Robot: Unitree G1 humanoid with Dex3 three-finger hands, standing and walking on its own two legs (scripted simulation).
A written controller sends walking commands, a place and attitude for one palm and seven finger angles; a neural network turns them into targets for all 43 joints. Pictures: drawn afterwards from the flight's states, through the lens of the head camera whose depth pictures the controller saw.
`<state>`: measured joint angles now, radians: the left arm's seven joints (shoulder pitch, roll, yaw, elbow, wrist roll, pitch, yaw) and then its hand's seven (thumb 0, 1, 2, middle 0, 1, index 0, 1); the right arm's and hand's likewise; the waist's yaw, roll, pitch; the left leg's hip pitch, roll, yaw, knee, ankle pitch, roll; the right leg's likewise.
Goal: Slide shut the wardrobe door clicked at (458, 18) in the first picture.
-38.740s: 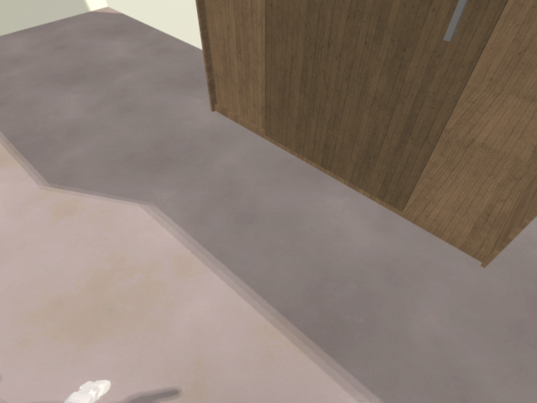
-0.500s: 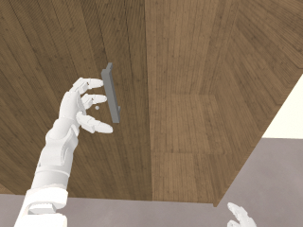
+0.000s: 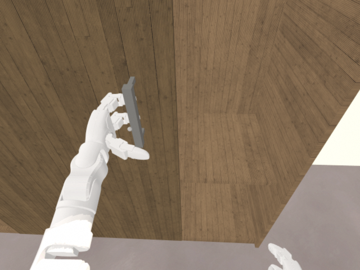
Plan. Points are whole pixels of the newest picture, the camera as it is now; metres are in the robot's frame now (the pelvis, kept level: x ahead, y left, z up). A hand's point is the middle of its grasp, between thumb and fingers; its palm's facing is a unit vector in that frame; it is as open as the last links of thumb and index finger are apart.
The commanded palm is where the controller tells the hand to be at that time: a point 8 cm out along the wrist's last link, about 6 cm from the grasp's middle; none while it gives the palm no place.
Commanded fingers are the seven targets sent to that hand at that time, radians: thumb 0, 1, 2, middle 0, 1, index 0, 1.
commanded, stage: move the hooked fingers beside the handle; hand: left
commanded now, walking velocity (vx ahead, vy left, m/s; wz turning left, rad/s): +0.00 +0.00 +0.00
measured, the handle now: (136, 114) +0.43 +0.12 +0.15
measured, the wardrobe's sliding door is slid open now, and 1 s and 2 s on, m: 0.39 0.39 0.39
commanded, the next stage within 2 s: none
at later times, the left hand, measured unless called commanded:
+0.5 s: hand (129, 129) +0.36 +0.13 +0.16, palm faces -0.01 -1.00 -0.04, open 14.2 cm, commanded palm +0.34 +0.19 +0.16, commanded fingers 0.00 -0.50 0.30 -0.30 -1.20 -0.30 -1.20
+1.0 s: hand (115, 128) +0.37 +0.16 +0.16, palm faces +0.01 -1.00 -0.03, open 14.0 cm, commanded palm +0.34 +0.21 +0.16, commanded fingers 0.00 -0.50 0.30 -0.30 -1.20 -0.30 -1.20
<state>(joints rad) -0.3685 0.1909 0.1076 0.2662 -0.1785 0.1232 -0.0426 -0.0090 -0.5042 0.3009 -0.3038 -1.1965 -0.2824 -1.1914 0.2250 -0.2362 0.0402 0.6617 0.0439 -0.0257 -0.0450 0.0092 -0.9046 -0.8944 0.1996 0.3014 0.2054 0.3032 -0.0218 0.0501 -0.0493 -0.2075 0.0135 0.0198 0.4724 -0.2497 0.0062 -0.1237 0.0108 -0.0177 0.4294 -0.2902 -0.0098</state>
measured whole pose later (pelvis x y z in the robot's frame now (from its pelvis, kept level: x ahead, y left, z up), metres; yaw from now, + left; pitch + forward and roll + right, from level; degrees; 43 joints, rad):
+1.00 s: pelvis -0.01 -0.01 +0.00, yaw +1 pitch -1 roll -1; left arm -0.42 0.29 0.20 0.37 -0.21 0.11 -0.15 -0.01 -0.51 0.30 -0.30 -1.20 -0.30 -1.20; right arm 0.20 -0.26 0.04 0.67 0.05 -0.03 -0.07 0.01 -0.90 -0.89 0.20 0.30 0.21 0.30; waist -0.03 0.05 -0.04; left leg -0.24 0.02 0.00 0.49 -0.25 -0.01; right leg -0.15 0.02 -0.04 0.45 -0.29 -0.02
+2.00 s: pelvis +0.00 +0.00 +0.00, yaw +1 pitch +0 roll -1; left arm -0.33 0.31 0.22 0.30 -0.22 0.11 -0.19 -0.01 -0.50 0.30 -0.30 -1.20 -0.30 -1.20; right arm 0.21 -0.26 0.04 0.64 0.06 -0.04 -0.07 0.01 -0.90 -0.89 0.20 0.30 0.21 0.30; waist -0.02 0.05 -0.06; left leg -0.23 0.01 0.01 0.49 -0.26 0.01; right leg -0.14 0.01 -0.03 0.44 -0.30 -0.01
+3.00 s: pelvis -0.01 +0.00 +0.00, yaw +1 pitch +0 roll -1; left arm -0.39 0.32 0.23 0.39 -0.21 0.12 -0.19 -0.01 -0.50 0.30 -0.30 -1.20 -0.30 -1.20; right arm 0.18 -0.26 0.05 0.64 0.06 -0.05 -0.08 0.01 -0.90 -0.89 0.20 0.30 0.21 0.30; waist -0.03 0.05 -0.04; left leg -0.26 0.02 0.00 0.50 -0.25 0.00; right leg -0.17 0.02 -0.03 0.46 -0.29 -0.02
